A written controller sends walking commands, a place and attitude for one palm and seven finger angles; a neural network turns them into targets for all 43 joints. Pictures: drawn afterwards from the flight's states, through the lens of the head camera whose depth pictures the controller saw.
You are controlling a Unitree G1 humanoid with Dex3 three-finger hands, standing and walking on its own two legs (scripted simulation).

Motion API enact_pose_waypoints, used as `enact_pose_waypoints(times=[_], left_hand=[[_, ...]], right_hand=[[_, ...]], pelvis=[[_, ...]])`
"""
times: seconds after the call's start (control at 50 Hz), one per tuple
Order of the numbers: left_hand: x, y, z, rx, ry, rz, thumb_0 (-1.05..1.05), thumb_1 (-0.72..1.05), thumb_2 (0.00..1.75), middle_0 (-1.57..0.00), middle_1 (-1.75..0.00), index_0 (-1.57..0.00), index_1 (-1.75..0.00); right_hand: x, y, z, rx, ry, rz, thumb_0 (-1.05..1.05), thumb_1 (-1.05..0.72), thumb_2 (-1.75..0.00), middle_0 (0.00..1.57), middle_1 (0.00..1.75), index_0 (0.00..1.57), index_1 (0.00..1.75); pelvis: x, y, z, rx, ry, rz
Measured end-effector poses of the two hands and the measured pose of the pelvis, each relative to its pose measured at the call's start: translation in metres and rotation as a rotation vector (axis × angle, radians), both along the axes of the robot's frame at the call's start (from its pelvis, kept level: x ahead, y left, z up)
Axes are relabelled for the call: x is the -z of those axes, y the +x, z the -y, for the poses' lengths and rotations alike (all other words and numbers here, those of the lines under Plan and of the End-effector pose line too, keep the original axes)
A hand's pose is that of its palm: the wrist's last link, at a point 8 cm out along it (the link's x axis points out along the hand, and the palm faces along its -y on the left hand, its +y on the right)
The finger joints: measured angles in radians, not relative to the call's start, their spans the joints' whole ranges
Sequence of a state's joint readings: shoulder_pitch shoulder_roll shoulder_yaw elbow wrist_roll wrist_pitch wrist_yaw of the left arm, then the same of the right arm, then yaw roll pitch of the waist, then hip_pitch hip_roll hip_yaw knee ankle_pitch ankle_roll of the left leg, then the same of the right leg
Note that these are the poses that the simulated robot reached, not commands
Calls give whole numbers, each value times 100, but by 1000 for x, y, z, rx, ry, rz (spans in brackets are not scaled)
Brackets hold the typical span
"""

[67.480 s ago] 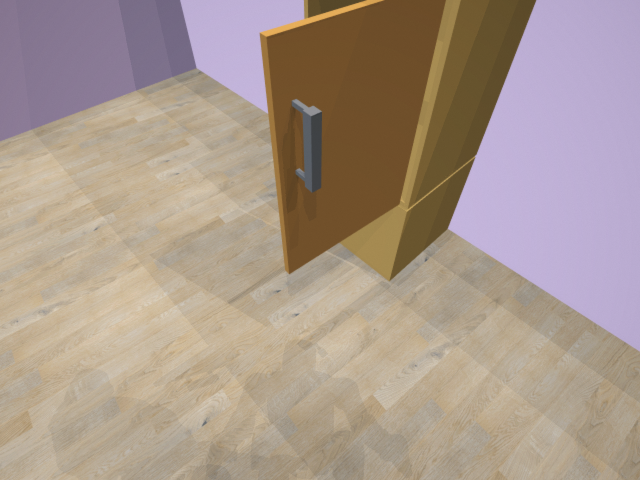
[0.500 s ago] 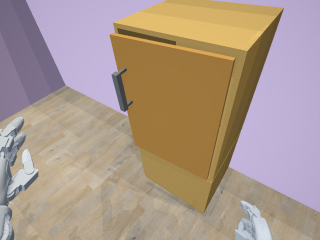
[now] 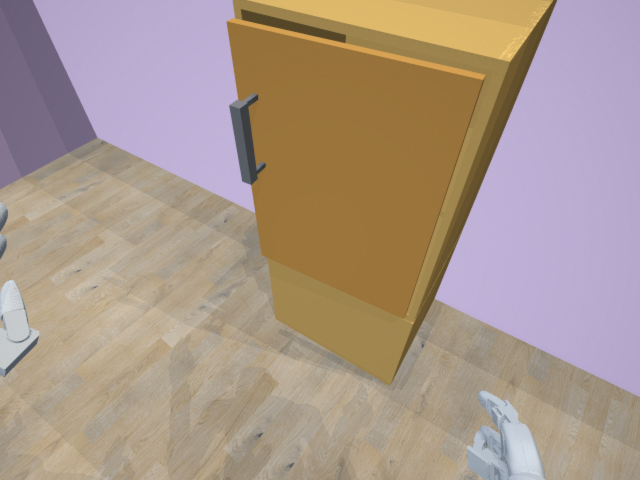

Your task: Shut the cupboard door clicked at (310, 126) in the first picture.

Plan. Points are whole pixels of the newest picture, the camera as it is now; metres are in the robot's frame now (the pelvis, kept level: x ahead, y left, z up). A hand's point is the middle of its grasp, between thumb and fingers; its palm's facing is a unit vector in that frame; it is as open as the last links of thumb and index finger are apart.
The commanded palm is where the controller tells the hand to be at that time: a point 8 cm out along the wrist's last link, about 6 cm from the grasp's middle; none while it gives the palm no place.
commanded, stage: step back with the hand held close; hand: left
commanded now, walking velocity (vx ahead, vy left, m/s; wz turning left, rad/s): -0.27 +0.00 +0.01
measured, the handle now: (251, 140) +0.69 +0.18 +0.06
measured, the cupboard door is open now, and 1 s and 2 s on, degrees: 4 4 4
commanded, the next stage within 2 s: stop stepping back and stand still in 0.52 s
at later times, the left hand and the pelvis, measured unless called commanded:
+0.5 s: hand out of the picture +0.05 +0.29 +0.19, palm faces +0.58 -0.70 -0.42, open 7.4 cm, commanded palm -0.04 +0.31 +0.18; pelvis -0.12 -0.01 -0.02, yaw +10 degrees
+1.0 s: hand out of the picture -0.08 +0.26 +0.18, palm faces +0.43 -0.79 -0.43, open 7.5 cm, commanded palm -0.14 +0.31 +0.18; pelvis -0.26 +0.00 +0.00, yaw +3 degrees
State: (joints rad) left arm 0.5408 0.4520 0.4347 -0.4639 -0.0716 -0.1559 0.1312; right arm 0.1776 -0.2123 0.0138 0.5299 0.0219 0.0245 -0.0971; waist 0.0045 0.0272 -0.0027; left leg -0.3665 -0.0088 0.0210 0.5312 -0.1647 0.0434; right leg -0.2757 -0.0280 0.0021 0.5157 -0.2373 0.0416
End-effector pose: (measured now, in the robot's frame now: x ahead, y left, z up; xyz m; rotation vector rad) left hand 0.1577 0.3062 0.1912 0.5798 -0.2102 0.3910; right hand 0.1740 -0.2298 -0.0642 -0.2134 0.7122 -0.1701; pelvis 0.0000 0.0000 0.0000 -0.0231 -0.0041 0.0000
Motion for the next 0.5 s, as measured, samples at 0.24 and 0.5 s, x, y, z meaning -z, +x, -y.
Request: enact_pose_waypoints(times=[0.24,0.5], left_hand=[[9,-91,11,-80,-24,89,1,89,90,-21,-30,-21,-30],[-14,-154,-11,-76,65,244,1,89,90,-21,-30,-21,-30]], right_hand=[[20,-61,12,-88,-51,-70,2,-90,-90,20,30,20,30],[17,-113,-9,-115,-24,9,2,-90,-90,20,30,20,30]], pelvis=[[10,-52,13,-85,-10,22],[18,-122,13,-175,-69,10]])
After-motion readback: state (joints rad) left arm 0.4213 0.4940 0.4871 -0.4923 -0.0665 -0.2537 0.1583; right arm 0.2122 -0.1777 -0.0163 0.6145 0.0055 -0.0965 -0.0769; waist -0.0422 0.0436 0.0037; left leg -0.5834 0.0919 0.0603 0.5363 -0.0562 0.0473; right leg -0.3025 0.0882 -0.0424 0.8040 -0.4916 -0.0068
